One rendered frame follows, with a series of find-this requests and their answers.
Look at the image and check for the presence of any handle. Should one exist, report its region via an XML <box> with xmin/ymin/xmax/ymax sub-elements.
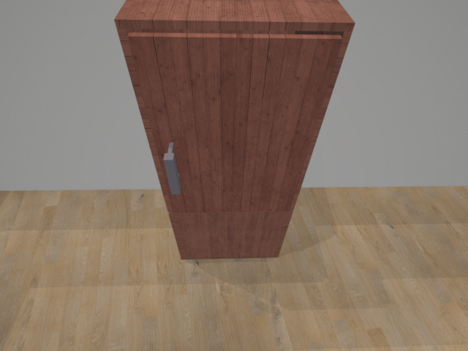
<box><xmin>163</xmin><ymin>143</ymin><xmax>181</xmax><ymax>195</ymax></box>

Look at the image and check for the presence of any cupboard door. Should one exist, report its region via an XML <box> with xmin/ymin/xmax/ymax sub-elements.
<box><xmin>127</xmin><ymin>32</ymin><xmax>343</xmax><ymax>213</ymax></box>

